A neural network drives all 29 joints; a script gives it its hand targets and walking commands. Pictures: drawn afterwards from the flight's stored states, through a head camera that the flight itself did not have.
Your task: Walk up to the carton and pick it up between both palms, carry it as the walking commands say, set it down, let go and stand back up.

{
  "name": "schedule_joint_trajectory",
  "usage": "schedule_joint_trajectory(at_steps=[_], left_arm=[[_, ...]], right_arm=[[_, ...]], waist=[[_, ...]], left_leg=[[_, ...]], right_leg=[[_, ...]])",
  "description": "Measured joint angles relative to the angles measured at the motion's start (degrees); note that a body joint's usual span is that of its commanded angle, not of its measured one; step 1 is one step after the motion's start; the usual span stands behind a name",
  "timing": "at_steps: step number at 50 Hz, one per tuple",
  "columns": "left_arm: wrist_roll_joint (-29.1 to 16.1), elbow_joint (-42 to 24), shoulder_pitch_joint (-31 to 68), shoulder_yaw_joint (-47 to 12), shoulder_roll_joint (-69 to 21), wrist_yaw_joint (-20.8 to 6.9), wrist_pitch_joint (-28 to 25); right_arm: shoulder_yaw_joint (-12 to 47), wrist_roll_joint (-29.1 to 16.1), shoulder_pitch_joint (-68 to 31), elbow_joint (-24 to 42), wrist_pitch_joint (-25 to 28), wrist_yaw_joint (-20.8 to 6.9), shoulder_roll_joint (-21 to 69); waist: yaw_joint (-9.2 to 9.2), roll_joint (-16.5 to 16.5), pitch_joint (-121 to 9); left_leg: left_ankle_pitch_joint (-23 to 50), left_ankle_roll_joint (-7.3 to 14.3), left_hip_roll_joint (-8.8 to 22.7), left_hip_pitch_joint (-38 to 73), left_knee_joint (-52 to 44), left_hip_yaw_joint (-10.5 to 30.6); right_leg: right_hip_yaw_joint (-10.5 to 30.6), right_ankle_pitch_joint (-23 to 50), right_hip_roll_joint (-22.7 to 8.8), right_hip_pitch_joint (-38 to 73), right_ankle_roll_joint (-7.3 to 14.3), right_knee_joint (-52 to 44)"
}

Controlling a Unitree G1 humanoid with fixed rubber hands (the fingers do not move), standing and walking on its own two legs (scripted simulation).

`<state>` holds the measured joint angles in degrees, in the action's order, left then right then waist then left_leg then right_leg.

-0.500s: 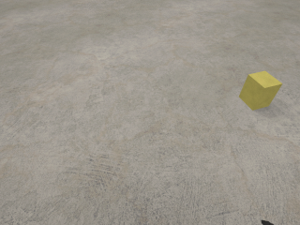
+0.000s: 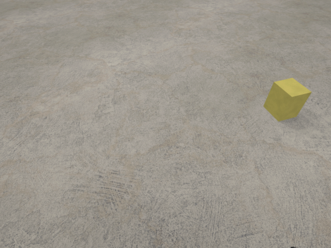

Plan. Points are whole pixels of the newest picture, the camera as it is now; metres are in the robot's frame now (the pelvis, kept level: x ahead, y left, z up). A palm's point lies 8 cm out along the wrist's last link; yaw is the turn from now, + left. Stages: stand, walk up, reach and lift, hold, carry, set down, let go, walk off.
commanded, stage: stand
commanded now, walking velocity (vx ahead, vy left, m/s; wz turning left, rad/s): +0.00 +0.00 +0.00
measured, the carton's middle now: (285, 99) +1.38 -1.00 -0.65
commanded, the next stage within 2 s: walk up in 0.60 s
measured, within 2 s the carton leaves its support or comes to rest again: neither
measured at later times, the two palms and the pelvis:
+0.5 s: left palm out of the picture +0.11 +0.31 -0.10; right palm out of the picture +0.11 -0.31 -0.10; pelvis +0.01 +0.00 +0.00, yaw +0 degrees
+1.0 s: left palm (61, 235) +0.20 +0.29 -0.08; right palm out of the picture +0.07 -0.41 -0.07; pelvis +0.04 -0.03 -0.01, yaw -11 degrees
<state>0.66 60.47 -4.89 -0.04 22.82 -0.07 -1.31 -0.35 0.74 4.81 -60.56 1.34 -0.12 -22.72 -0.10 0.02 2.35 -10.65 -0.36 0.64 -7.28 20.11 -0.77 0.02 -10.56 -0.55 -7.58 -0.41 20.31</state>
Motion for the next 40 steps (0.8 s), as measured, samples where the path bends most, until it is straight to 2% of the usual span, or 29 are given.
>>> schedule_joint_trajectory(at_steps=[39,40], left_arm=[[-0.04,0.05,-0.03,0.22,0.05,0.17,0.29],[0.4,-1.19,-0.67,0.84,0.26,-0.65,0.63]], right_arm=[[-0.18,-0.04,0.02,-0.23,-0.28,0.16,-0.14],[-0.79,0.03,0.15,0.46,0.08,-0.06,-0.17]], waist=[[0.03,0.0,0.02],[-0.51,0.23,-0.18]], left_leg=[[-0.14,-0.09,0.07,1.16,-1.26,0.03],[-1.19,0.25,0.27,0.61,-0.25,-0.96]], right_leg=[[0.05,-0.08,-0.11,1.19,-0.16,-1.34],[0.9,-1.36,0.09,-0.12,0.36,0.51]])
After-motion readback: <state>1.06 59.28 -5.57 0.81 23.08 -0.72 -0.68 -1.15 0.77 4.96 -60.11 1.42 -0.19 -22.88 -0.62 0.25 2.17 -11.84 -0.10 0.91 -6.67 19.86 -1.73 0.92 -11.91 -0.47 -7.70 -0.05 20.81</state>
